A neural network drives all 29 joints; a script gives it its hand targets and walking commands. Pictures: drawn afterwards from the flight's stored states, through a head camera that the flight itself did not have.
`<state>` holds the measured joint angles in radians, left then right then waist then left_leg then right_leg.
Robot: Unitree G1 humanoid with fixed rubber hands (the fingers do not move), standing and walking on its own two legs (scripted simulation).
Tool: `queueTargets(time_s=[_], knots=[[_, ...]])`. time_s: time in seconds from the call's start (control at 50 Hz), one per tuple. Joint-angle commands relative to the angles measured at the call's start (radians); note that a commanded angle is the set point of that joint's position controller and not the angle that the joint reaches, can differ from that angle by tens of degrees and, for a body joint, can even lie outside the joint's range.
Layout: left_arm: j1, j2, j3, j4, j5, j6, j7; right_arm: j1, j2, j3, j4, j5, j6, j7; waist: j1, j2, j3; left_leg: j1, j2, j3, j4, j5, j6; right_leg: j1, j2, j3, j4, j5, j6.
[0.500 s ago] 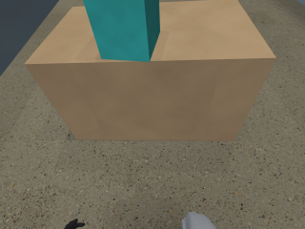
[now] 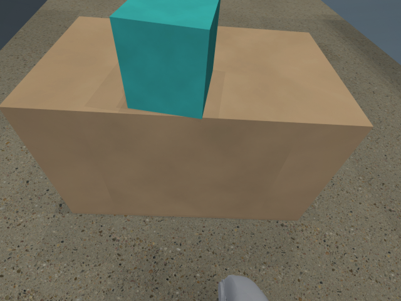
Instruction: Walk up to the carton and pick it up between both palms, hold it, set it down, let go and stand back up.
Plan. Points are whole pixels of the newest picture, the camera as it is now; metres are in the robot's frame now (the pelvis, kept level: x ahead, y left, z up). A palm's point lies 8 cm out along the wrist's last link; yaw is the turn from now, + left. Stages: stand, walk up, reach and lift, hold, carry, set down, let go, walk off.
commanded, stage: walk up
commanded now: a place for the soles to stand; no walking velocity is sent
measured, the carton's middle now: (174, 50) +0.81 +0.07 +0.10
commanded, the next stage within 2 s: none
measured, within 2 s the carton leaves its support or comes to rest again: neither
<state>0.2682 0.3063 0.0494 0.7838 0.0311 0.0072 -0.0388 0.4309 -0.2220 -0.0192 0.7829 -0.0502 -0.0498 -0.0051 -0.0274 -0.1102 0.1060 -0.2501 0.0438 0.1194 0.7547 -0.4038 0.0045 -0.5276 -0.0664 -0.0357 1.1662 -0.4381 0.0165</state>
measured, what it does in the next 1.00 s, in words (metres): walks ahead: right foot, then left foot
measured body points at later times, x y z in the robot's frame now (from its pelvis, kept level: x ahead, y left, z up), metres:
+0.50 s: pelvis +0.17 +0.00 +0.00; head +0.18 +0.01 +0.44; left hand +0.20 +0.28 -0.13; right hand +0.29 -0.26 -0.11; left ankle +0.25 +0.13 -0.71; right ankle +0.17 -0.14 -0.71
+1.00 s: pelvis +0.25 -0.03 +0.01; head +0.28 -0.03 +0.46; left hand +0.37 +0.23 -0.10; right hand +0.40 -0.27 -0.11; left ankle +0.25 +0.13 -0.71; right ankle +0.26 -0.13 -0.71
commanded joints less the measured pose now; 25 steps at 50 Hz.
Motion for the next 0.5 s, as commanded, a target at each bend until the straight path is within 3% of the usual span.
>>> queueTargets(time_s=[0.0, 0.06, 0.1, 0.12, 0.14, 0.16, 0.18, 0.2, 0.22, 0.26, 0.3, 0.32, 0.36, 0.38, 0.4, 0.42, 0.44, 0.46, 0.48], knots=[[-0.023, 0.044, 0.009, -0.135, -0.012, -0.04, -0.011, 0.014, -0.255, -0.062, -0.081, -0.002, -0.03, -0.01, -0.014, 0.316, 0.034, 0.044, 0.272, -0.342, -0.415, 0.226, 0.247, -0.073, -0.058, 0.038, -0.267, 0.053, -0.015], [0.01, 0.028, 0.015, -0.143, -0.004, -0.056, -0.011, 0.016, -0.258, -0.062, -0.089, 0.011, -0.021, -0.001, 0.008, 0.287, -0.03, -0.029, 0.228, -0.233, -0.319, 0.264, 0.212, 0.154, 0.005, -0.043, -0.452, 0.158, -0.036], [0.134, 0.06, 0.035, -0.118, 0.006, -0.07, 0.001, 0.02, -0.226, -0.047, -0.101, 0.022, -0.012, 0.006, 0.07, 0.176, -0.08, -0.161, 0.176, -0.164, -0.158, 0.253, 0.165, 0.434, 0.07, -0.091, -0.562, 0.277, -0.054], [0.219, 0.108, 0.055, -0.099, 0.015, -0.075, 0.011, 0.057, -0.175, -0.028, -0.109, 0.024, -0.012, 0.01, 0.109, 0.059, -0.148, -0.223, 0.116, -0.101, 0.038, 0.264, 0.12, 0.577, 0.049, -0.017, -0.572, 0.235, -0.085], [0.266, 0.208, 0.08, -0.115, 0.033, -0.079, 0.023, 0.095, -0.119, -0.009, -0.142, 0.035, -0.01, 0.017, 0.146, -0.182, -0.202, -0.363, 0.011, -0.011, 0.386, 0.092, 0.041, 0.644, -0.227, 0.382, -0.718, -0.005, -0.199], [0.273, 0.263, 0.089, -0.121, 0.01, -0.069, 0.037, 0.097, -0.186, -0.028, -0.162, 0.038, 0.015, 0.015, 0.148, -0.105, -0.237, -0.433, -0.057, -0.093, 0.535, -0.213, 0.016, 0.618, -0.401, 0.76, -0.908, -0.247, -0.329], [0.242, 0.228, 0.077, -0.123, -0.004, -0.058, 0.047, 0.036, -0.232, -0.042, -0.176, 0.018, 0.036, 0.013, 0.14, 0.021, -0.174, -0.491, -0.004, -0.161, 0.637, -0.165, 0.017, 0.557, -0.423, 0.773, -0.934, -0.384, -0.354], [0.178, 0.206, 0.06, -0.131, -0.009, -0.051, 0.054, 0.021, -0.224, -0.038, -0.166, 0.019, 0.043, 0.016, 0.12, 0.03, -0.085, -0.522, 0.007, -0.166, 0.67, -0.128, 0.017, 0.491, -0.395, 0.637, -0.924, -0.35, -0.329], [0.145, 0.203, 0.054, -0.136, -0.002, -0.052, 0.061, 0.031, -0.196, -0.041, -0.17, 0.016, 0.04, 0.017, 0.106, -0.009, -0.049, -0.526, 0.028, -0.162, 0.645, -0.093, 0.02, 0.454, -0.373, 0.545, -0.909, -0.283, -0.316], [0.061, 0.149, 0.04, -0.13, -0.004, -0.061, 0.056, 0.025, -0.182, -0.049, -0.184, 0.014, 0.037, 0.019, 0.058, -0.072, 0.052, -0.45, 0.067, -0.221, 0.549, -0.05, -0.004, 0.256, -0.333, 0.427, -0.931, -0.199, -0.304], [0.051, 0.134, 0.035, -0.111, -0.001, -0.078, 0.054, 0.018, -0.167, -0.051, -0.189, 0.027, 0.027, 0.033, 0.046, -0.046, 0.048, -0.389, 0.084, -0.196, 0.414, -0.047, -0.017, 0.231, -0.318, 0.329, -0.915, 0.0, -0.307], [0.016, 0.155, 0.04, -0.125, 0.007, -0.085, 0.053, 0.035, -0.152, -0.051, -0.186, 0.028, 0.028, 0.037, 0.031, -0.13, 0.034, -0.376, 0.092, -0.196, 0.35, -0.039, -0.018, 0.235, -0.33, 0.31, -0.911, 0.026, -0.305], [-0.002, 0.161, 0.037, -0.116, 0.003, -0.082, 0.05, 0.023, -0.149, -0.059, -0.196, 0.033, 0.015, 0.043, 0.031, -0.087, -0.008, -0.236, 0.1, -0.179, 0.17, -0.017, -0.005, 0.176, -0.29, 0.216, -0.873, 0.022, -0.281], [-0.009, 0.162, 0.035, -0.114, 0.006, -0.076, 0.045, 0.049, -0.149, -0.066, -0.177, 0.035, 0.01, 0.046, 0.023, -0.099, -0.044, -0.136, 0.068, -0.144, 0.088, -0.012, 0.002, 0.145, -0.257, 0.165, -0.832, 0.0, -0.261], [-0.05, 0.16, 0.028, -0.122, 0.004, -0.063, 0.043, 0.067, -0.142, -0.076, -0.171, 0.039, 0.008, 0.041, -0.009, -0.105, -0.025, -0.026, 0.035, -0.107, -0.008, 0.081, 0.01, 0.061, -0.237, 0.101, -0.775, 0.021, -0.234], [-0.06, 0.138, 0.017, -0.119, 0.0, -0.052, 0.039, 0.133, -0.143, -0.079, -0.148, 0.039, 0.0, 0.035, -0.052, -0.031, -0.067, 0.091, -0.007, -0.056, -0.08, 0.19, 0.018, 0.032, -0.196, 0.034, -0.665, 0.044, -0.198], [-0.023, 0.089, 0.0, -0.111, -0.012, -0.04, 0.033, 0.148, -0.168, -0.088, -0.135, 0.027, -0.006, 0.026, -0.046, 0.074, -0.093, 0.194, -0.052, -0.053, -0.093, 0.204, 0.019, -0.043, -0.148, -0.012, -0.535, 0.055, -0.158], [0.008, 0.05, -0.022, -0.12, -0.012, -0.029, 0.028, 0.155, -0.201, -0.101, -0.157, 0.015, -0.006, 0.014, -0.058, 0.182, -0.118, 0.224, -0.002, -0.168, -0.163, 0.126, 0.033, -0.088, -0.081, -0.08, -0.395, -0.032, -0.107], [0.031, 0.006, -0.042, -0.157, -0.026, -0.018, 0.019, 0.131, -0.296, -0.12, -0.197, 0.014, -0.007, -0.001, -0.057, 0.373, -0.108, 0.128, 0.267, -0.61, -0.432, -0.173, 0.133, -0.132, 0.013, -0.119, -0.135, -0.124, -0.027]])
